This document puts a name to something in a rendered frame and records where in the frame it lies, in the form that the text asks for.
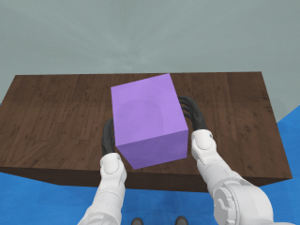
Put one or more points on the left robot forearm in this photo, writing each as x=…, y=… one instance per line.
x=110, y=194

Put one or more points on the carton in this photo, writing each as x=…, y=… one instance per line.
x=149, y=125

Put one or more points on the right robot hand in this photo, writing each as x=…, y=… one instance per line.
x=195, y=114

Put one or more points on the right robot forearm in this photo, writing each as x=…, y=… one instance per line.
x=214, y=170

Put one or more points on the left robot hand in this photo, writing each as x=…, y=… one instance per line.
x=107, y=139

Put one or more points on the robot right upper arm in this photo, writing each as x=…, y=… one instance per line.
x=243, y=205

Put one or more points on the robot right foot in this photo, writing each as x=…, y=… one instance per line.
x=181, y=221

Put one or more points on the pedestal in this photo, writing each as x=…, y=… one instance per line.
x=51, y=127

